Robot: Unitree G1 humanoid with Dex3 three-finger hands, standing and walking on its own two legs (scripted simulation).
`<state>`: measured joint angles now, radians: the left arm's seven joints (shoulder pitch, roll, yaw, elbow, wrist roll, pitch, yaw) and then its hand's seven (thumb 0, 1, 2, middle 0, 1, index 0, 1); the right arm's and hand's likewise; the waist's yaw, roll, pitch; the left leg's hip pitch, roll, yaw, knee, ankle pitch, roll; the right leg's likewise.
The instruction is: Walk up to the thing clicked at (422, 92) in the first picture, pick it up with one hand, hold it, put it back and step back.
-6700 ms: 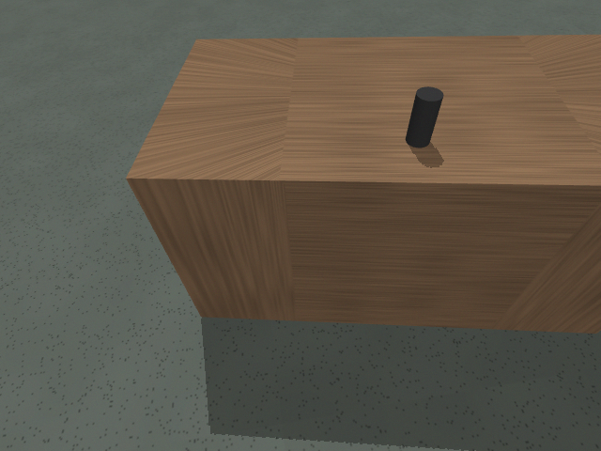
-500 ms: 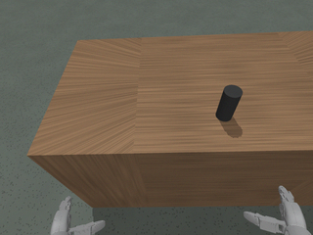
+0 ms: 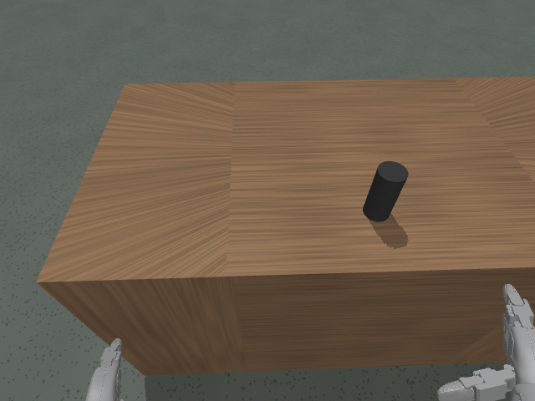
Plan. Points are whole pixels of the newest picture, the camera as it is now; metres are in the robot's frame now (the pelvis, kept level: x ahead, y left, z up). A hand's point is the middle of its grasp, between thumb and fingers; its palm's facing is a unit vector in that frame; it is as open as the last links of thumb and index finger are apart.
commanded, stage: rise first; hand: right
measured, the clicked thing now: (383, 192) +0.48 -0.22 -0.02
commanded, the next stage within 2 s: go down in 0.84 s
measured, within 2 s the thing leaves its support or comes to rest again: neither
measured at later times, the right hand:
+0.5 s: hand (500, 347) +0.17 -0.27 +0.04, palm faces +0.33 +0.87 -0.37, open 17.4 cm
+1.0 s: hand (513, 338) +0.17 -0.27 +0.07, palm faces +0.35 +0.85 -0.38, open 17.3 cm
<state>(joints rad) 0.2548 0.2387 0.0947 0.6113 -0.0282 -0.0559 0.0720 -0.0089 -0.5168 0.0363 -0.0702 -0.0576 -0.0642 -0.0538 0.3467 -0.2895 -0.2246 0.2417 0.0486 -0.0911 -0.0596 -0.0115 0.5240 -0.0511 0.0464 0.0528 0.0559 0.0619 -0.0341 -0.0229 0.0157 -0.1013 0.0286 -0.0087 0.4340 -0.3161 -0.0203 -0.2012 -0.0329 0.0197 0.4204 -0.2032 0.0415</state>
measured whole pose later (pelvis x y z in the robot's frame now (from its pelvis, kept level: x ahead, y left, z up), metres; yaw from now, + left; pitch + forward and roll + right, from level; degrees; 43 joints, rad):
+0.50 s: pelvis -0.02 +0.00 +0.00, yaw +0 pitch -3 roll +0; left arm 0.26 0.22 0.13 0.59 -0.02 -0.09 0.06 -0.01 -0.55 0.05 -0.07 -0.06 -0.06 -0.06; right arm 0.42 -0.29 -0.26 0.03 0.05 -0.18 -0.04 -0.01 0.52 -0.05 0.05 0.05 0.06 0.06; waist -0.04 -0.03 0.04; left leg -0.08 0.03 -0.01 0.43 -0.30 -0.02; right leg -0.18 -0.03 0.02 0.41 -0.18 0.04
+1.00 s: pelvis -0.02 +0.00 +0.00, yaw +0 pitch -3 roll +0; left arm 0.24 0.21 0.15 0.63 -0.01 -0.10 0.05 -0.01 -0.55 0.07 -0.07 -0.07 -0.06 -0.07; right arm 0.44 -0.29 -0.29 -0.06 0.05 -0.26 -0.03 -0.02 0.50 -0.06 0.05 0.05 0.06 0.06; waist -0.05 -0.03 0.04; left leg -0.09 0.03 0.00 0.44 -0.30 -0.02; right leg -0.19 -0.03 0.03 0.42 -0.18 0.04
